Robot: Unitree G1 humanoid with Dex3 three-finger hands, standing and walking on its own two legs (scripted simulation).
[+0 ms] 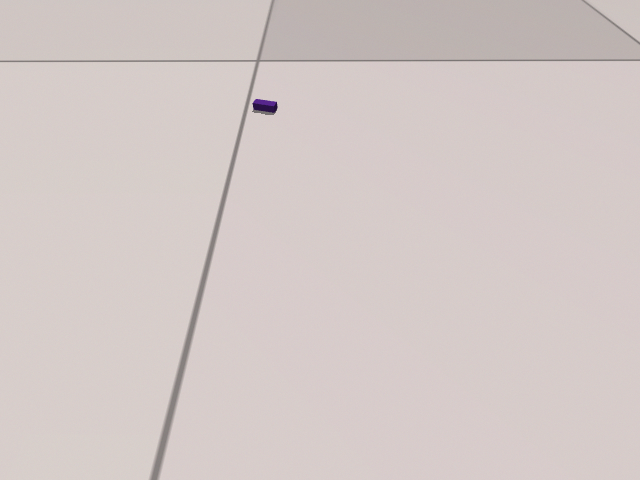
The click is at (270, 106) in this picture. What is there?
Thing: flat box
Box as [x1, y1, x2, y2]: [253, 99, 277, 112]
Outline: 253,102 254,109 274,112 277,108 276,102 255,99
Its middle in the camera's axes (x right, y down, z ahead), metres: -0.33 -0.82 +2.37
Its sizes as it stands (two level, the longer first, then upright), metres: 0.138 0.053 0.044
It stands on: the floor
